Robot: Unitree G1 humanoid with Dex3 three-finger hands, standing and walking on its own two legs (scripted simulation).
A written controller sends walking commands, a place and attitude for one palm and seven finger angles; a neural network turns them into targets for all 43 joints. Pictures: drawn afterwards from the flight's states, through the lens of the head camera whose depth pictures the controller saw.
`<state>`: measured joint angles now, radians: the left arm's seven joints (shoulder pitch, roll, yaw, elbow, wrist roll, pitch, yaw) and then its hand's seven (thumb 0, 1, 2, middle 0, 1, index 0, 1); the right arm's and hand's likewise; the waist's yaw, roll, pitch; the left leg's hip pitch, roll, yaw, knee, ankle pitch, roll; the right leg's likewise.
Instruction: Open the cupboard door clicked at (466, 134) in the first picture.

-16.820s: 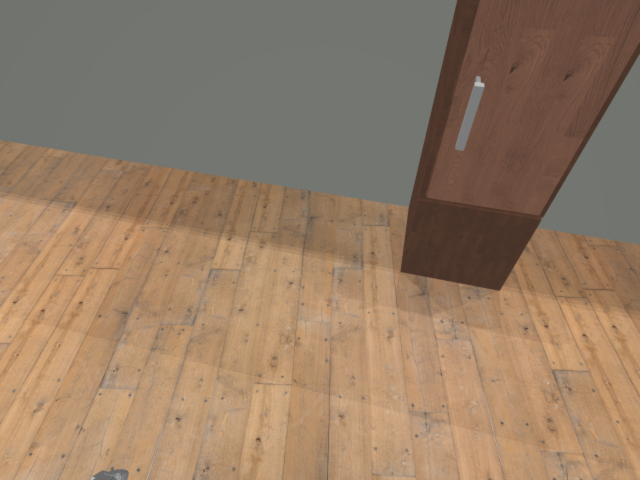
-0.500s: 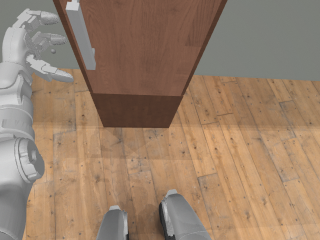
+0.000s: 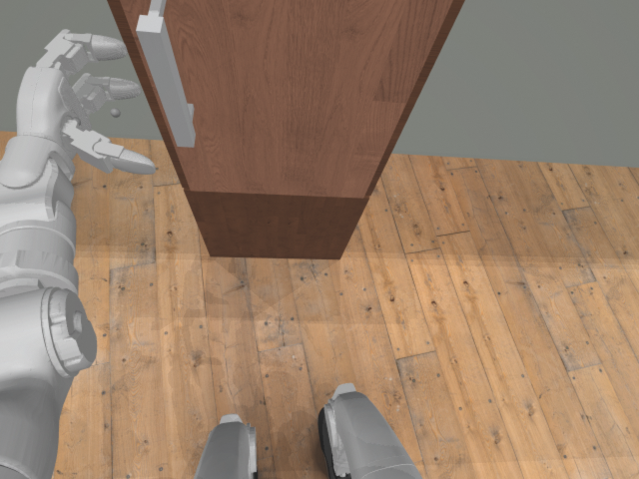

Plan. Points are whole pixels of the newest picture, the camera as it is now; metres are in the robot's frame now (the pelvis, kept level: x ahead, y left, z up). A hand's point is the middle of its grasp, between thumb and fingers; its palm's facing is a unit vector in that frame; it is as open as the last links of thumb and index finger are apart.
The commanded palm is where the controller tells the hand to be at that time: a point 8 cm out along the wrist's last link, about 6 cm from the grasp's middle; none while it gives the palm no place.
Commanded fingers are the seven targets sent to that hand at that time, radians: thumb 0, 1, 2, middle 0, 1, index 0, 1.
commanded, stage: move the hooked fingers beside the handle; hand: left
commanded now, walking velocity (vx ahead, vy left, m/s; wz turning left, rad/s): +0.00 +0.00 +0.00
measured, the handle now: (173, 78) +0.58 +0.12 +0.07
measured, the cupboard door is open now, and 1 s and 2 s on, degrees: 0 0 0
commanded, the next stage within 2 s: slide the fingers in behind the handle in 0.32 s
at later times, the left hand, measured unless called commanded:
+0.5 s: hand (120, 111) +0.54 +0.17 +0.07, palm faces -0.12 -0.99 -0.03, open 14.0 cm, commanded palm +0.52 +0.22 +0.06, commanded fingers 0.00 -0.50 0.30 -0.30 -1.20 -0.30 -1.20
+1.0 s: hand (157, 117) +0.53 +0.13 +0.07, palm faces -0.13 -0.99 -0.03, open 14.0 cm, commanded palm +0.51 +0.18 +0.06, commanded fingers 0.00 -0.50 0.30 -0.30 -1.20 -0.30 -1.20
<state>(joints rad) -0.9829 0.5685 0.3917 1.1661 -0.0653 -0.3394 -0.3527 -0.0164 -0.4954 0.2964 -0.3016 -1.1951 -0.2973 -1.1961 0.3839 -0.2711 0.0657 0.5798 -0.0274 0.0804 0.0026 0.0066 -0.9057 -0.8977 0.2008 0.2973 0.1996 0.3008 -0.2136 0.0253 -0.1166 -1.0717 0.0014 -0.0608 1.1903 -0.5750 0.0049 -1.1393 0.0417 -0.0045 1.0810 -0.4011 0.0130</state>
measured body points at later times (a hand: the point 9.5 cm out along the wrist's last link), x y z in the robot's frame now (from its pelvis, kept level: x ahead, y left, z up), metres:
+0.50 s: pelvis -0.01 +0.00 -0.01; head +0.16 +0.02 +0.41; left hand +0.54 +0.23 +0.07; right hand -0.01 -0.26 -0.11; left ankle -0.02 +0.11 -0.64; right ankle +0.05 -0.13 -0.64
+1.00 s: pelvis +0.00 +0.00 +0.00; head +0.15 +0.02 +0.42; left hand +0.53 +0.19 +0.07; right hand +0.00 -0.26 -0.11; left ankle -0.02 +0.11 -0.64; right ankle +0.05 -0.13 -0.64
